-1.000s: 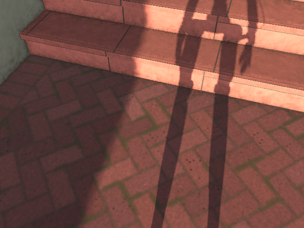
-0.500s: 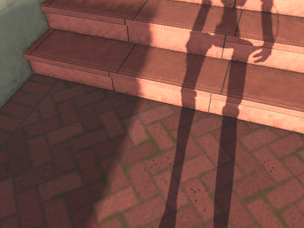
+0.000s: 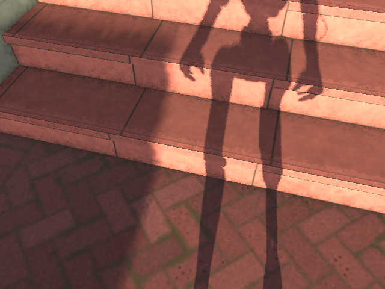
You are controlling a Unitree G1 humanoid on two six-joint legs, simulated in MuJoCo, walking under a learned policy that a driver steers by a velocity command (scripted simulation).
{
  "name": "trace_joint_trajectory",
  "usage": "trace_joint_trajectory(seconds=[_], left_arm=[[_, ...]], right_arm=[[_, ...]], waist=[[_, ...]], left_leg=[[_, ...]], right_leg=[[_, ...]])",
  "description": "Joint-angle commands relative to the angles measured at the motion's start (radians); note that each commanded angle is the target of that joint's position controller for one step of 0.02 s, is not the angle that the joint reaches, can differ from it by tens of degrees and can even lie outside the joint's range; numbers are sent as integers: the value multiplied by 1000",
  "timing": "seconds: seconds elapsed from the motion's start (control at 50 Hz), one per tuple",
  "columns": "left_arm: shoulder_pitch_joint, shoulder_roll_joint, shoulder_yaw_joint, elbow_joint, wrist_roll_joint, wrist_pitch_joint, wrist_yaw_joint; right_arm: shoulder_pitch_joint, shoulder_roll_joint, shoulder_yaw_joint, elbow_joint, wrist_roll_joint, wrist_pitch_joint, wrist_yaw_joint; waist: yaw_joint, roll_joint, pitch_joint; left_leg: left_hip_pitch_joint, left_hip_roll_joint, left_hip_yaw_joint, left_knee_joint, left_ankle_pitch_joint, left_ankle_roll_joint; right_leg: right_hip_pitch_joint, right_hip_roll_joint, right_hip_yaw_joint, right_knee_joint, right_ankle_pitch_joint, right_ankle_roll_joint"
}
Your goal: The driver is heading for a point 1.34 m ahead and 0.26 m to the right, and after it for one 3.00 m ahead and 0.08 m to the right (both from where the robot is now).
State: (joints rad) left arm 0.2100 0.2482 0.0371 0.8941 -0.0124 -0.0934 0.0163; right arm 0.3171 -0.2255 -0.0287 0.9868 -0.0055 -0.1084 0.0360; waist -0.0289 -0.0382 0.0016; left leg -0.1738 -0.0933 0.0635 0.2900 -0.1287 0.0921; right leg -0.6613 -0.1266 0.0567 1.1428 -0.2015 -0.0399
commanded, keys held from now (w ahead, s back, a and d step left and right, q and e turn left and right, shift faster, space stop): w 1.00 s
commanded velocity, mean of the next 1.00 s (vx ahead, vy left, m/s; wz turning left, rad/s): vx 0.50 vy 0.00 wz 0.00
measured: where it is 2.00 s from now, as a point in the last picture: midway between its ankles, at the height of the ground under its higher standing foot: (210, 157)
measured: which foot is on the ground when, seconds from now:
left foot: down 0.00-0.32, up 0.34-0.80, down 0.82-1.00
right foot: up 0.00-0.28, down 0.30-0.82, up 0.84-1.00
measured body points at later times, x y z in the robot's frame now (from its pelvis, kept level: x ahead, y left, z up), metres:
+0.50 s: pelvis +0.27 -0.08 +0.00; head +0.30 -0.10 +0.45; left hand +0.31 +0.18 -0.13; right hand +0.35 -0.34 -0.15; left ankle +0.27 +0.07 -0.66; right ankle +0.30 -0.16 -0.74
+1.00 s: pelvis +0.53 -0.02 +0.00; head +0.55 +0.00 +0.45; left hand +0.57 +0.23 -0.15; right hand +0.60 -0.28 -0.13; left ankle +0.56 +0.04 -0.74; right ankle +0.49 -0.16 -0.66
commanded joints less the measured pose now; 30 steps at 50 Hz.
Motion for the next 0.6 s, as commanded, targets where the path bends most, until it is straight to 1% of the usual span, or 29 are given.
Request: trace_joint_trajectory(seconds=[0.02, 0.06, 0.1, 0.16, 0.2, 0.22, 0.24, 0.26, 0.28, 0.3, 0.32, 0.34, 0.36, 0.38, 0.4, 0.42, 0.44, 0.46, 0.48, 0.5, 0.54, 0.6], left_arm=[[34, 45, 13, -44, 13, 4, 7], [-52, 36, 10, -69, 10, -4, 2], [-130, 28, 6, -87, 3, -8, -6], [-219, 35, 2, -117, -7, -10, -22], [-253, 46, 3, -139, -10, -16, -35], [-253, 55, 5, -146, -10, -21, -42], [-230, 68, 9, -146, -10, -26, -46], [-175, 88, 19, -136, -9, -29, -48], [-48, 123, 41, -98, -7, -31, -45], [159, 195, 68, -46, 0, -32, -36], [294, 312, 97, -19, 17, -22, -33], [312, 231, 74, -12, 16, -20, -37], [236, 168, 58, -7, 71, -9, -32], [142, 123, 46, -25, 66, -10, -36], [100, 91, 37, -26, 53, -11, -38], [85, 74, 30, -19, 40, -12, -36], [91, 70, 27, -10, 36, -15, -38], [103, 77, 29, -2, 30, -20, -38], [117, 86, 32, 11, 27, -24, -39], [136, 92, 33, 22, 26, -26, -39], [176, 84, 31, 44, 24, -26, -38], [218, 82, 29, 68, 23, -23, -35]], right_arm=[[-39, -130, -20, -53, 1, -18, -20], [2, -142, -22, -47, 9, -10, -31], [43, -159, -25, -36, 17, -5, -35], [94, -171, -29, -15, 25, 5, -36], [112, -172, -32, -4, 26, 15, -39], [111, -177, -35, -1, 26, 20, -40], [103, -183, -38, -2, 27, 26, -41], [83, -189, -40, -7, 25, 31, -41], [65, -177, -34, -13, 20, 36, -41], [52, -141, -18, -36, 5, 35, -40], [152, -25, 18, -55, 3, 12, -30], [155, -59, 14, -36, 20, -16, -24], [93, -164, -23, -45, -27, -5, -26], [48, -132, -19, -56, -29, -2, -22], [26, -110, -17, -57, -33, 10, -18], [39, -100, -15, -59, -47, 29, -13], [55, -84, -12, -49, -49, 45, -4], [55, -76, -11, -51, -44, 53, 1], [33, -75, -11, -61, -40, 59, 5], [-6, -75, -10, -75, -40, 62, 6], [-88, -77, -8, -101, -40, 63, 7], [-207, -61, 1, -141, -30, 58, 9]], waist=[[47, 76, 55], [17, 73, 53], [-12, 76, 55], [-46, 86, 74], [-48, 90, 83], [-40, 95, 81], [-22, 102, 69], [15, 113, 39], [80, 106, -34], [158, 52, -179], [144, -202, -325], [151, -225, -393], [104, -74, -194], [70, -15, -107], [42, -17, -49], [15, -49, -30], [4, -64, -34], [-4, -69, -34], [-8, -69, -22], [-4, -63, -5], [12, -42, 29], [40, -33, 61]], left_leg=[[-107, 277, -204, -204, 84, 171], [-60, 268, -180, -197, 101, 146], [-19, 263, -158, -189, 95, 127], [71, 293, -164, -158, 63, 121], [143, 326, -178, -119, 64, 113], [170, 342, -187, -96, 74, 106], [188, 351, -193, -65, 114, 97], [190, 342, -182, -2, 231, 83], [172, 294, -142, 148, 395, 60], [25, 233, -86, 419, 365, 25], [-402, 62, -10, 831, -14, -57], [-550, 41, -165, 1001, -418, -47], [-563, 105, -116, 1000, -328, -18], [-513, 147, -118, 943, -230, -14], [-467, 178, -107, 878, -196, -17], [-404, 191, -100, 844, -175, -25], [-364, 186, -82, 848, -152, -30], [-360, 186, -75, 835, -129, -33], [-381, 190, -68, 815, -101, -38], [-413, 199, -61, 787, -70, -42], [-470, 214, -49, 706, -8, -56], [-479, 207, -31, 534, 70, -67]], right_leg=[[-21, -42, 0, -141, 160, 26], [-21, -26, -14, -305, 258, 28], [11, 3, -37, -434, 309, 34], [17, 23, -46, -538, 282, 35], [10, 31, -42, -587, 219, 16], [25, 36, -42, -608, 179, 1], [66, 47, -50, -628, 138, -13], [155, 71, -70, -648, 110, -29], [323, 105, -97, -670, 99, -54], [622, 19, -1, -639, 125, -109], [1031, -231, 433, -701, 21, -267], [1084, -284, 690, -839, -60, -305], [881, -242, 469, -833, 40, -217], [728, -197, 346, -857, 123, -183], [617, -154, 254, -894, 168, -149], [534, -119, 190, -921, 205, -128], [494, -99, 150, -941, 231, -127], [489, -88, 126, -955, 259, -137], [489, -82, 105, -973, 267, -146], [497, -83, 91, -993, 263, -155], [522, -80, 73, -1022, 240, -164], [557, -70, 40, -1040, 238, -163]])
